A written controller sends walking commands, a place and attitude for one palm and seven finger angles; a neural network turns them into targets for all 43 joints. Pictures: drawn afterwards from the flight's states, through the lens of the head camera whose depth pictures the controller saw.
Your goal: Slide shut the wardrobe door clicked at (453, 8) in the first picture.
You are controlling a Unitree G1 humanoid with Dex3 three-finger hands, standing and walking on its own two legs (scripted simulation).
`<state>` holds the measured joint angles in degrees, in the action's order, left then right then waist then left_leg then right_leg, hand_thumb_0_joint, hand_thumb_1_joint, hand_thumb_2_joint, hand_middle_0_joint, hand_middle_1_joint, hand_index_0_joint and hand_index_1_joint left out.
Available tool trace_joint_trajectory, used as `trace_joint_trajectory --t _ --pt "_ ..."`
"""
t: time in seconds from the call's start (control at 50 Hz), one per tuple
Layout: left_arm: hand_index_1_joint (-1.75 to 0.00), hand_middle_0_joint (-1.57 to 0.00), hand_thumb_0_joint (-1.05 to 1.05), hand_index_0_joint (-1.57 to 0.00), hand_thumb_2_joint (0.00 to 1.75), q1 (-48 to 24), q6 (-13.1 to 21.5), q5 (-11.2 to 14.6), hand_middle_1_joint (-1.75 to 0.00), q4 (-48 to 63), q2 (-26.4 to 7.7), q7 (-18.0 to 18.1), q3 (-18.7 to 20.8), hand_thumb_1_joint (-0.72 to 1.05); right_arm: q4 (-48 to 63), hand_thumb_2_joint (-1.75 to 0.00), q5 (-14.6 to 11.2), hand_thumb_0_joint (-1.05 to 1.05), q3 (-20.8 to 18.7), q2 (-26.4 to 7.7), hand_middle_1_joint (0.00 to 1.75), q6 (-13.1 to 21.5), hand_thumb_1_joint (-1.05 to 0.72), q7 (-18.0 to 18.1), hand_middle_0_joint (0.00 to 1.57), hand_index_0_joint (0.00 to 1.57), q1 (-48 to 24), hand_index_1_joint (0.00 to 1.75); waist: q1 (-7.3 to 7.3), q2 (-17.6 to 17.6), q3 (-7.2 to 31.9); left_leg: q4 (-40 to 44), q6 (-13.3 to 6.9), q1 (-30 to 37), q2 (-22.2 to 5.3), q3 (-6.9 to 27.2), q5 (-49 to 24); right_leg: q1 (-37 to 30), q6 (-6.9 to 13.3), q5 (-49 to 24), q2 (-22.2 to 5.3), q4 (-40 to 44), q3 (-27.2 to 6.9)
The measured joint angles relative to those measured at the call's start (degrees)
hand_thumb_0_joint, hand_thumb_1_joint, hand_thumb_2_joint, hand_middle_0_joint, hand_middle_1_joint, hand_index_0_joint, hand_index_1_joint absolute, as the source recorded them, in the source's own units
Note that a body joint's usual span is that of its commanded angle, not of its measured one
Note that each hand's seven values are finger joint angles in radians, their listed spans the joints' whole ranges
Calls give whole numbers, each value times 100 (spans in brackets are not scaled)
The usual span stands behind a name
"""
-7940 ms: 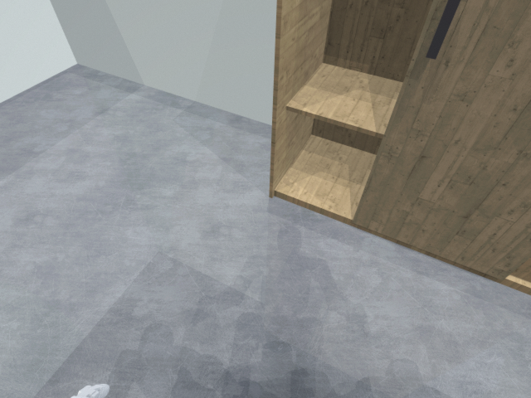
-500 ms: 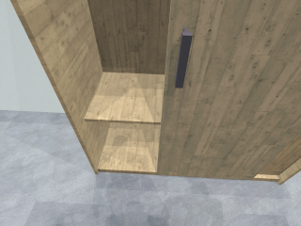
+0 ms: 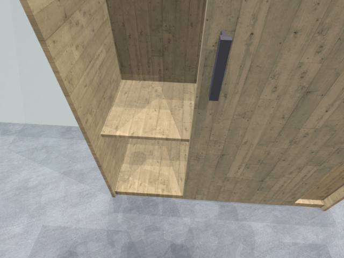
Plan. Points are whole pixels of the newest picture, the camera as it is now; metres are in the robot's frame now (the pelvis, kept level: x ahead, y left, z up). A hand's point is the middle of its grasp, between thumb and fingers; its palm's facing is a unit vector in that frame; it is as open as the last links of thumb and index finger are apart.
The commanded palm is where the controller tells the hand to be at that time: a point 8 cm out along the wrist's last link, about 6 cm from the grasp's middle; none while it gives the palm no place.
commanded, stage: look again from close up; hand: right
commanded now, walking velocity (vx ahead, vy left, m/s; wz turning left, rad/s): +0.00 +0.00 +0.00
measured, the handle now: (218, 67) +0.54 -0.08 +0.18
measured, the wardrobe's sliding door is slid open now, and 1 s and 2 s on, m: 0.41 0.41 0.41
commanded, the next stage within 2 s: shuffle to correct the standing spot in 0.38 s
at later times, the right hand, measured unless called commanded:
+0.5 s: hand out of the picture -0.01 -0.16 -0.18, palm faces +0.03 +0.98 -0.17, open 7.4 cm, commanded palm none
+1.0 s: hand out of the picture +0.02 -0.13 -0.18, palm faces +0.07 +0.99 -0.15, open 7.4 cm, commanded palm none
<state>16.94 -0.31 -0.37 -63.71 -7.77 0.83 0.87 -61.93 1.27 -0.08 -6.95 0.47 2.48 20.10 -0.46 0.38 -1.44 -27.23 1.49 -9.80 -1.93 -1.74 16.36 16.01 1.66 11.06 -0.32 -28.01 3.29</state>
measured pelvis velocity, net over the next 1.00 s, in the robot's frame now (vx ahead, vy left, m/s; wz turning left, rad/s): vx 0.08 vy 0.02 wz -0.01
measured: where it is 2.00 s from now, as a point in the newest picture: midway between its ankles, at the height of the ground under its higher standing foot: outside the picture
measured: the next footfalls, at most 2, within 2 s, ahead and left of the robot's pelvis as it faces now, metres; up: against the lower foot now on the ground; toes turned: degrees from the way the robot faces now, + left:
none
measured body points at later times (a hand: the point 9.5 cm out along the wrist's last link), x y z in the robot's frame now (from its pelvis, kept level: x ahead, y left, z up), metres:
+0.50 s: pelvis +0.01 +0.00 +0.00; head +0.02 -0.01 +0.45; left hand +0.01 +0.22 -0.16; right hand -0.01 -0.22 -0.16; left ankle -0.02 +0.14 -0.74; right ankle +0.04 -0.10 -0.74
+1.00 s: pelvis +0.08 +0.02 +0.00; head +0.10 +0.02 +0.45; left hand +0.08 +0.25 -0.16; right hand +0.01 -0.18 -0.16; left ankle -0.02 +0.14 -0.73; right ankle +0.05 -0.09 -0.73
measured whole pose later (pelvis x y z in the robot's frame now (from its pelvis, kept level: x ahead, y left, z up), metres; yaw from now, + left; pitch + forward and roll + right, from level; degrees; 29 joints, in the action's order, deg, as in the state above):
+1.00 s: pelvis +0.08 +0.02 +0.00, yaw -1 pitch +0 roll +0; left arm 16.2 0.6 -0.2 -63.9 -8.0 2.9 1.2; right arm -64.0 0.9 -0.9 -6.1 -0.3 2.2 23.0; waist 0.1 -0.6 -2.0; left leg -32.8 0.3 -6.9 -0.8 -3.2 21.9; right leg 13.4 0.0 18.4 -2.3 -33.8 4.0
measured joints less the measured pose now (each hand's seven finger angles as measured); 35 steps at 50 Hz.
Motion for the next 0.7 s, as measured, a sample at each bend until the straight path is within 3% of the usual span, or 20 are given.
trace_joint_trajectory --t 0.52,0.7 --pt "-30 -20 0 -20 90 -141 23 0 -30 -18 -88 16 -28 91 -54 -90 -1 1 7 -77 30 -9 -90 -28 20 20 -59 30 27 -53 -32 159 19 154 -24 -22 14 -110 8 49 31 83 -18" --pt "-30 -20 0 -20 90 15 -23 -52 -30 -41 -20 24 43 91 -110 -90 55 1 -55 -137 30 -91 -90 -129 20 20 196 30 15 -113 201 -122 -72 56 -40 57 306 -119 -14 275 35 -30 59"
